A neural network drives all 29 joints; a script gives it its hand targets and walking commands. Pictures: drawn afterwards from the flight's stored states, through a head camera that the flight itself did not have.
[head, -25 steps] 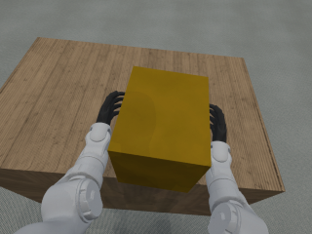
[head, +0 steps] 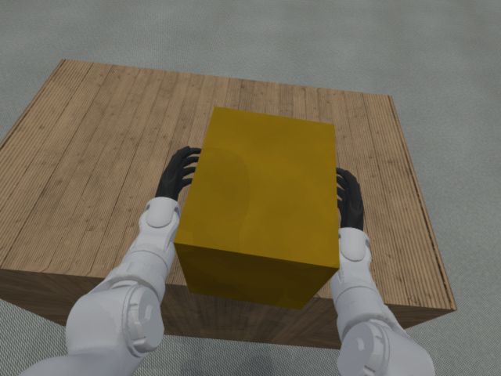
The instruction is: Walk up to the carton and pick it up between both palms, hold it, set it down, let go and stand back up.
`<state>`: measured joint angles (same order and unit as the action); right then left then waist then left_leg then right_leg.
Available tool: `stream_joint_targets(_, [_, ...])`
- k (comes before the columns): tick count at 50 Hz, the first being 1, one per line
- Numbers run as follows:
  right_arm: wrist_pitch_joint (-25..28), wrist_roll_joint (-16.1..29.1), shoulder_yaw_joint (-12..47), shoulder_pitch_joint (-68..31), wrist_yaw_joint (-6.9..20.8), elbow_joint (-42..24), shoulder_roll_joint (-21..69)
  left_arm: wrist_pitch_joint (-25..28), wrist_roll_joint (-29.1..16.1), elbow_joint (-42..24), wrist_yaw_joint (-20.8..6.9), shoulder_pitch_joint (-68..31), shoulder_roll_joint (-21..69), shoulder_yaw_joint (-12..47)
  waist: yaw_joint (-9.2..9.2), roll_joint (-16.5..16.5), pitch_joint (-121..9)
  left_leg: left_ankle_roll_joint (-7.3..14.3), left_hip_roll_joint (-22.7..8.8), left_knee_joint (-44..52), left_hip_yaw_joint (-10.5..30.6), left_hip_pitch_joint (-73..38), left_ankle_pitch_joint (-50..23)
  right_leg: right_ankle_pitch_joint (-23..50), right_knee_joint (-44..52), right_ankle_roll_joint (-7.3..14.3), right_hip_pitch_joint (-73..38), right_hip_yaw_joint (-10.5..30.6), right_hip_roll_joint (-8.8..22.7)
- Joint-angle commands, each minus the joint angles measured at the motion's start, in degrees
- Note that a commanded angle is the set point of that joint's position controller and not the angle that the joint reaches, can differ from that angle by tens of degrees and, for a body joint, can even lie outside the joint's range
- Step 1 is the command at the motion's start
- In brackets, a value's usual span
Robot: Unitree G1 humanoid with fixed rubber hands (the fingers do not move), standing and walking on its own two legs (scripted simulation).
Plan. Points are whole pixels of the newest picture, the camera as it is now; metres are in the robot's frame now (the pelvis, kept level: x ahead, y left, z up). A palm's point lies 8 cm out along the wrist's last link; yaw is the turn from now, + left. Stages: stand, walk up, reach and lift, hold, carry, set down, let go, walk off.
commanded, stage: reach and lift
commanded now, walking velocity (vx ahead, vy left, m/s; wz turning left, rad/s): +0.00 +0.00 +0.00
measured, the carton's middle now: (259, 211) +0.40 -0.03 -0.02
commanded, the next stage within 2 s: none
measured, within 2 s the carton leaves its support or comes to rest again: leaves its support in 0.14 s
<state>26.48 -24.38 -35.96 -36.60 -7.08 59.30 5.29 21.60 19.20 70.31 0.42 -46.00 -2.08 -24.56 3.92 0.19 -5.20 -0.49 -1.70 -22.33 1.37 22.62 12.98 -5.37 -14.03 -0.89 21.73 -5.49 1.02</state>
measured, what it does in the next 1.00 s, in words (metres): stands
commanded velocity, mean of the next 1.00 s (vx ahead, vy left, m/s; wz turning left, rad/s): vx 0.00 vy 0.00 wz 0.00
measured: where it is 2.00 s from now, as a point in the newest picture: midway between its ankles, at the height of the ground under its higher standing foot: outside the picture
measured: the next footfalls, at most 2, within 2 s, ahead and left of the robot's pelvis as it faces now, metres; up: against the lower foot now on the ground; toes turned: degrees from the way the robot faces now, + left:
none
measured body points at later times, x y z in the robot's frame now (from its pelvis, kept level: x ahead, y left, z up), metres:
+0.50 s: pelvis -0.02 -0.01 +0.00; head +0.06 +0.02 +0.44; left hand +0.42 +0.13 +0.03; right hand +0.38 -0.18 +0.04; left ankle -0.04 +0.12 -0.75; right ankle +0.00 -0.13 -0.75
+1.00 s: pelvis -0.01 +0.00 +0.00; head +0.01 +0.00 +0.45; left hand +0.41 +0.13 +0.07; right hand +0.38 -0.18 +0.08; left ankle -0.04 +0.12 -0.75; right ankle +0.00 -0.13 -0.75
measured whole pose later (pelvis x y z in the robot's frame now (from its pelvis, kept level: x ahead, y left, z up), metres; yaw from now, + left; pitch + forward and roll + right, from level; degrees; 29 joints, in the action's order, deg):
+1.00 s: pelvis -0.01 +0.00 +0.00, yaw +1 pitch +12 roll -2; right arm 18.5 -1.3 -9.5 -36.4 -11.5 57.7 -1.1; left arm 19.9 -2.0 69.7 5.6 -43.2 -5.9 -5.6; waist 4.0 -2.8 -10.9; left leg -0.9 -2.4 -25.3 1.9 22.9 14.0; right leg -6.4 -16.4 -0.5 21.3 -6.1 0.4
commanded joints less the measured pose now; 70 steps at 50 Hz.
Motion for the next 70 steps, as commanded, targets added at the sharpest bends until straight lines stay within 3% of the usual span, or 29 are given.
stream_joint_targets(1, [7.6,-5.6,20.6,-34.4,7.9,1.1,30.2,5.3,2.9,-2.3,-4.7,-31.2,32.1,12.9,-0.45,-2.5,-35.2,-5.1,1.3,0.4,-4.5,-2.3,-30.0,31.6,-7.7,1.5,-27.7,-1.2,-1.2])
stream_joint_targets(5, [9.6,-6.4,21.0,-35.4,7.4,2.7,30.3,7.3,2.9,-0.9,-4.7,-32.3,31.9,13.1,-0.66,-1.3,-36.0,-4.5,1.4,0.8,-4.9,0.1,-27.7,33.5,-8.1,1.2,-28.8,-0.9,-0.8])
stream_joint_targets(9, [10.4,-7.3,19.4,-35.5,7.0,6.2,29.8,8.1,2.4,-0.3,-4.9,-34.0,32.3,14.2,0.50,-2.0,-35.0,-5.0,1.3,1.3,-4.9,-0.5,-25.5,30.7,-7.0,1.4,-27.0,-1.3,-0.9])
stream_joint_targets(20, [11.2,-6.4,19.9,-36.6,6.6,10.2,27.8,8.7,1.0,-0.2,-4.5,-36.2,32.2,16.3,0.21,-4.2,-35.7,-5.9,1.6,1.2,-5.1,-3.8,-23.4,24.6,-5.7,1.9,-21.5,-1.7,-1.6])
stream_joint_targets(29, [8.9,-2.8,25.6,-40.4,6.8,7.2,28.6,8.2,-3.4,0.6,-4.2,-38.2,32.5,19.9,-0.98,-3.5,-39.4,-4.8,1.9,0.7,-4.7,-2.5,-20.2,23.2,-6.6,1.6,-20.6,-0.5,-1.9])
stream_joint_targets(36, [5.4,3.0,33.5,-40.5,6.6,3.9,32.1,8.5,-8.9,-1.9,-4.1,-39.9,35.0,25.1,-0.69,-2.9,-42.2,-4.8,2.5,-1.3,-3.4,-2.5,-23.4,27.9,-8.4,1.2,-22.3,0.7,-2.4])
stream_joint_targets(42, [0.1,10.9,42.7,-38.5,5.3,-2.5,36.1,7.0,-14.2,-10.8,-3.7,-41.0,38.3,32.1,0.96,-3.7,-43.6,-5.2,3.3,-3.3,-1.3,-4.0,-27.4,33.5,-9.8,0.6,-25.5,2.4,-2.7])
stream_joint_targets(44, [-2.1,13.5,46.0,-38.4,4.8,-5.8,37.1,6.0,-15.1,-12.9,-3.6,-41.0,38.8,33.3,0.61,-3.3,-42.9,-4.9,3.7,-3.5,-0.6,-3.6,-27.8,34.2,-9.9,0.3,-26.8,3.4,-2.5])
stream_joint_targets(52, [-13.4,23.3,53.3,-37.0,3.2,-17.5,37.4,-3.7,-17.6,-24.2,-4.2,-38.5,42.7,37.6,2.43,-0.9,-32.2,-4.3,4.1,-1.5,1.1,-7.8,-24.6,26.3,-6.8,0.0,-27.1,4.5,-2.9])
stream_joint_targets(55, [-17.4,26.8,54.9,-38.4,3.1,-21.5,36.7,-8.7,-17.7,-28.3,-4.3,-37.4,43.6,37.9,1.94,-0.8,-30.0,-4.0,4.5,-0.8,1.2,-9.9,-23.5,23.2,-5.7,-0.2,-26.9,4.6,-3.1])
stream_joint_targets(57, [-20.1,27.8,54.7,-39.4,3.4,-24.2,35.9,-12.2,-17.6,-30.4,-4.3,-38.0,43.5,37.6,2.18,-0.1,-27.9,-3.7,4.6,0.6,1.1,-9.6,-20.6,19.9,-5.0,-0.1,-27.0,4.7,-3.1])
stream_joint_targets(62, [-25.5,29.5,52.2,-41.2,4.5,-26.3,33.0,-21.7,-16.0,-37.0,-4.4,-37.0,44.9,37.1,2.05,-1.9,-21.8,-4.7,4.1,2.1,1.1,-15.3,-21.4,14.3,-2.8,0.9,-25.2,3.8,-3.9])
stream_joint_targets(70, [-27.4,29.9,48.0,-41.5,6.2,-26.9,28.0,-31.5,-12.3,-42.6,-4.5,-32.5,44.0,35.7,1.33,-4.1,-19.3,-5.6,3.3,2.8,0.8,-22.0,-24.3,10.6,-0.8,1.5,-25.0,2.2,-4.6])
